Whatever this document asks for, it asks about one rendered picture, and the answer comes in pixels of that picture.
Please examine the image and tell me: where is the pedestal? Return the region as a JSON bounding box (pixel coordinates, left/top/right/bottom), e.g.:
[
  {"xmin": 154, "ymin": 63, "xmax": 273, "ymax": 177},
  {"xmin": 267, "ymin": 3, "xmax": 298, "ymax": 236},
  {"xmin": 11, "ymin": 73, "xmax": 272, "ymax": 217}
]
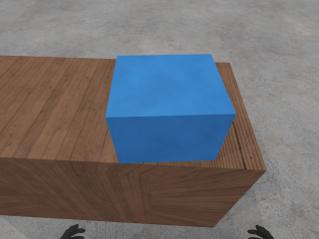
[{"xmin": 0, "ymin": 55, "xmax": 267, "ymax": 228}]

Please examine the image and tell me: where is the robot right hand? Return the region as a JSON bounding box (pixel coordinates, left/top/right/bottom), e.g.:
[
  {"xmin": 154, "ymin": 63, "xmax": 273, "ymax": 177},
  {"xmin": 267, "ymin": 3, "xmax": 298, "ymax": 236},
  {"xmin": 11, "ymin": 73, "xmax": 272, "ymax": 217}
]
[{"xmin": 247, "ymin": 225, "xmax": 274, "ymax": 239}]

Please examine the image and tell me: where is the carton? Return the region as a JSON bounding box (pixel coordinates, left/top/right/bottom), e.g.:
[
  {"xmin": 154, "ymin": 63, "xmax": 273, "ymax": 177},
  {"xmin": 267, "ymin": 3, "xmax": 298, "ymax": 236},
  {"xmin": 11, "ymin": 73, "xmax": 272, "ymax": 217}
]
[{"xmin": 105, "ymin": 54, "xmax": 236, "ymax": 163}]

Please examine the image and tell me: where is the robot left hand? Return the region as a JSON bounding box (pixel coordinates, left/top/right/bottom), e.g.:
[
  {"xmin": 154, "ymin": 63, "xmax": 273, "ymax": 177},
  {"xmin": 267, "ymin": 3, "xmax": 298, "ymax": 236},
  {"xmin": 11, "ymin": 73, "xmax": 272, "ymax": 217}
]
[{"xmin": 60, "ymin": 224, "xmax": 86, "ymax": 239}]

